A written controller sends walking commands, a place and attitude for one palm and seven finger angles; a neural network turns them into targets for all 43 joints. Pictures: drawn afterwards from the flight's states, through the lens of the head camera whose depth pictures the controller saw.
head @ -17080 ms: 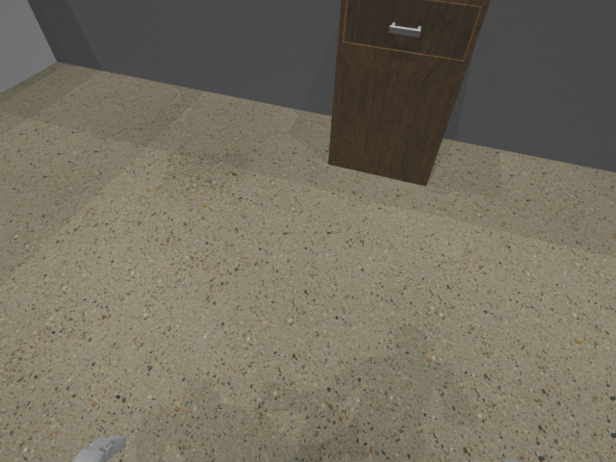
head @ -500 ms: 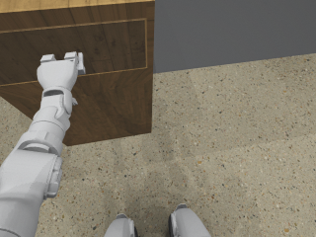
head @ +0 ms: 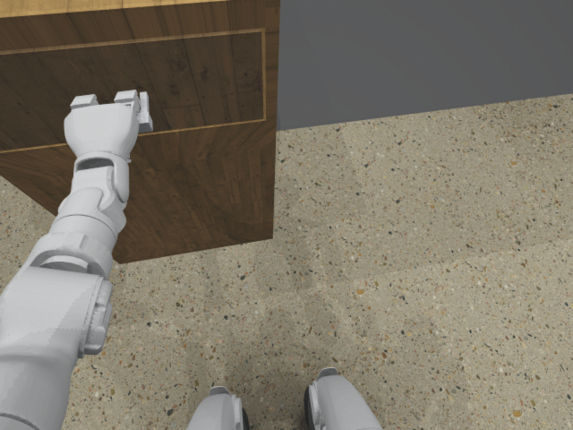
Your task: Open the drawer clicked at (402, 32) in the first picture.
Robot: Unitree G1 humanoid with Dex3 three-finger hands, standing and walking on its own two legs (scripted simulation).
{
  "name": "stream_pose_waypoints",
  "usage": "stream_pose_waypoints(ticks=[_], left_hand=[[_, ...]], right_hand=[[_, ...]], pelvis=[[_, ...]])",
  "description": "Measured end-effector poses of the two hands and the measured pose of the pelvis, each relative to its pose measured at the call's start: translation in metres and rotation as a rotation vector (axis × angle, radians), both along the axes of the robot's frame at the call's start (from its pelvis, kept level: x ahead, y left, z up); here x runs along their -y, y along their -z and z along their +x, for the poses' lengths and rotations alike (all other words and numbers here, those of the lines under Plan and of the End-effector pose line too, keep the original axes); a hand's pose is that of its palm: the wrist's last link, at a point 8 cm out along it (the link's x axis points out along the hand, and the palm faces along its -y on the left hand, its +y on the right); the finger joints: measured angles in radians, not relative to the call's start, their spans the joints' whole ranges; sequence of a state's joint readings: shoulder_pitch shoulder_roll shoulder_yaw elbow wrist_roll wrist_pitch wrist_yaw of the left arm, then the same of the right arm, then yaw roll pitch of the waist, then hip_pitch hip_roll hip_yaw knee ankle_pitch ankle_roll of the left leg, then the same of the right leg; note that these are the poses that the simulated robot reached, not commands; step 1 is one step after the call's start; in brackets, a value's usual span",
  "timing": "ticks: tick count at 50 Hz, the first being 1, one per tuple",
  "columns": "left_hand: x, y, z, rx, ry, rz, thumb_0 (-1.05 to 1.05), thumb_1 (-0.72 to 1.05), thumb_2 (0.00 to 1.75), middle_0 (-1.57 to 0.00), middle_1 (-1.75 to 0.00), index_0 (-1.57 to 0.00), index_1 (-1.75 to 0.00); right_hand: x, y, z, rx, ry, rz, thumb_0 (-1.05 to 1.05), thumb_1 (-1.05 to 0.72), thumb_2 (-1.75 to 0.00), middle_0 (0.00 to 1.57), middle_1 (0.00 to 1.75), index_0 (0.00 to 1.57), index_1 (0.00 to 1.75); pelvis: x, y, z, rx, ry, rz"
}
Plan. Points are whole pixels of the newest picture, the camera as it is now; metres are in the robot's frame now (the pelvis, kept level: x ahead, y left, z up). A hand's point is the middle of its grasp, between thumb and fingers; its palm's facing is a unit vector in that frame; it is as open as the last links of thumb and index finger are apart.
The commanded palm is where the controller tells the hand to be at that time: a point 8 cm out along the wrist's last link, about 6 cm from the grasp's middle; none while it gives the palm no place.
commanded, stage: pull the drawer open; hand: left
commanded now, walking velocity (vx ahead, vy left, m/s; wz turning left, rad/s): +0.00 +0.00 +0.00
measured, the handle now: (111, 114) +0.58 +0.21 +0.02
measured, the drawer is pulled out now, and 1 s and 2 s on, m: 0.00 0.10 0.23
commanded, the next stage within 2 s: none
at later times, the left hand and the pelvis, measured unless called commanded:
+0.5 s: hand (119, 179) +0.48 +0.20 +0.00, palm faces -0.03 -0.04 -1.00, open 5.5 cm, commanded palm +0.44 +0.19 +0.04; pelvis +0.02 +0.00 +0.02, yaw -1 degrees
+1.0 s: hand (120, 217) +0.42 +0.19 +0.00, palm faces -0.02 -0.04 -1.00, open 5.5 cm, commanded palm +0.38 +0.19 +0.04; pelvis +0.02 +0.00 +0.03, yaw +0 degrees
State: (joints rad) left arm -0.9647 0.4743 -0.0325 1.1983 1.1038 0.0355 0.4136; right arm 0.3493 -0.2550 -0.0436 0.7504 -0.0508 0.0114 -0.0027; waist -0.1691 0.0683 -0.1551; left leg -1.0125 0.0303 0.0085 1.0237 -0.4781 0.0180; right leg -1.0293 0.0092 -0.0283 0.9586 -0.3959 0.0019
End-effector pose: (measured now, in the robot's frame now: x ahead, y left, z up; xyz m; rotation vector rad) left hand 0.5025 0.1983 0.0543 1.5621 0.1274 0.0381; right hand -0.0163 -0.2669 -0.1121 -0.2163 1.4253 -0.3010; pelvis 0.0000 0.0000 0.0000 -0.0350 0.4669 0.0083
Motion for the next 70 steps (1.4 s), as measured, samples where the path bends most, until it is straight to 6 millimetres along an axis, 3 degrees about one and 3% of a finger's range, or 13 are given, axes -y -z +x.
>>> stream_pose_waypoints(ticks=[8, 14, 31, 38, 59, 70], left_hand=[[0.0, 0.0, -0.004, 0.002, 0.007, -0.013, 0.0, 0.75, 0.8, -0.35, -1.35, -0.38, -1.35], [0.0, 0.001, -0.016, 0.003, 0.018, -0.021, 0.0, 0.75, 0.79, -0.33, -1.35, -0.37, -1.35], [0.002, 0.002, -0.06, 0.034, 0.027, -0.031, 0.0, 0.75, 0.82, -0.32, -1.35, -0.37, -1.35], [0.004, 0.002, -0.078, 0.033, 0.015, -0.03, 0.0, 0.75, 0.81, -0.32, -1.35, -0.38, -1.36], [0.009, 0.003, -0.129, 0.039, 0.004, -0.028, 0.0, 0.75, 0.82, -0.32, -1.35, -0.38, -1.35], [0.012, 0.003, -0.162, 0.05, -0.003, -0.039, 0.0, 0.75, 0.82, -0.31, -1.35, -0.39, -1.35]], right_hand=[[-0.003, -0.002, -0.002, -0.002, 0.016, 0.012, 0.0, -0.91, -0.9, 0.2, 0.3, 0.2, 0.3], [-0.007, -0.004, 0.009, 0.01, 0.021, 0.029, 0.0, -0.91, -0.9, 0.2, 0.3, 0.2, 0.3], [-0.007, -0.01, 0.088, 0.159, -0.044, 0.05, 0.0, -0.91, -0.9, 0.2, 0.3, 0.2, 0.3], [-0.007, -0.014, 0.109, 0.203, -0.067, 0.057, 0.0, -0.91, -0.9, 0.2, 0.3, 0.2, 0.3], [-0.006, -0.017, 0.117, 0.27, -0.073, 0.063, 0.0, -0.91, -0.9, 0.2, 0.3, 0.2, 0.3], [-0.006, -0.024, 0.137, 0.347, -0.098, 0.063, 0.01, -0.91, -0.9, 0.2, 0.3, 0.2, 0.3]], pelvis=[[-0.002, -0.003, 0.003, 0.006, 0.012, 0.001], [-0.004, -0.008, 0.011, 0.023, 0.021, 0.003], [-0.004, -0.021, 0.026, 0.081, 0.011, 0.007], [-0.001, -0.025, 0.026, 0.103, 0.006, 0.01], [0.006, -0.03, 0.018, 0.162, 0.013, 0.022], [0.008, -0.032, 0.015, 0.192, 0.017, 0.028]])
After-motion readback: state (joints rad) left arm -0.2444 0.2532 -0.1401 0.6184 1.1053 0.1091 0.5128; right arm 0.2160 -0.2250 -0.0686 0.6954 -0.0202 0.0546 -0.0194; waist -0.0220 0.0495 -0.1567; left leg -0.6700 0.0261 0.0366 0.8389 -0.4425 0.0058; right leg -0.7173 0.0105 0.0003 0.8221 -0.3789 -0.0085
